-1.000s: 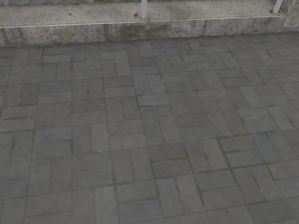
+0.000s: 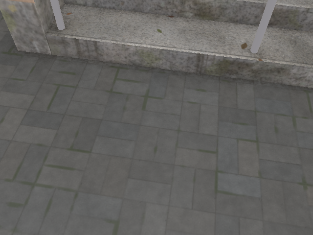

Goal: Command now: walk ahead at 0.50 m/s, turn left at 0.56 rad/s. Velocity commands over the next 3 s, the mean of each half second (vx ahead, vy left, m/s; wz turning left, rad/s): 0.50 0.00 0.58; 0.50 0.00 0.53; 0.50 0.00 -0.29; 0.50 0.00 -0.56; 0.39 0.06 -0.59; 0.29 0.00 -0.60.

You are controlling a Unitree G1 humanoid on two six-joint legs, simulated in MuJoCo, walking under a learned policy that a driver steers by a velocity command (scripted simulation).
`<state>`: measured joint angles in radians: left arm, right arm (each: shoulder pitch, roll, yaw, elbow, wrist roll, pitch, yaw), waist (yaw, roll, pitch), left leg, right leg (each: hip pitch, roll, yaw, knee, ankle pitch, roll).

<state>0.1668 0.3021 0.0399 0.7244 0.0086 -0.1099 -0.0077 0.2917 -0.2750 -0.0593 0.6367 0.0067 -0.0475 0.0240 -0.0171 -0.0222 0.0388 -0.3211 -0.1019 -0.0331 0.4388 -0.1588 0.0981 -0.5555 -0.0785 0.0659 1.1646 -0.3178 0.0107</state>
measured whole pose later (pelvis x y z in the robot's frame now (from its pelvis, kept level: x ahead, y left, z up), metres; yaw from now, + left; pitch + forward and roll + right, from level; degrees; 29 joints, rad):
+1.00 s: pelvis +0.50 +0.12 +0.00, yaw +34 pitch +1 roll +0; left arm 0.21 0.31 0.05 0.78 -0.02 -0.10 -0.01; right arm 0.25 -0.27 -0.06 0.64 0.00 -0.05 0.03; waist 0.00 -0.03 0.05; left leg -0.30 -0.09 0.01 0.44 -0.17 0.09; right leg -0.52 -0.11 0.03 1.17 -0.32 0.01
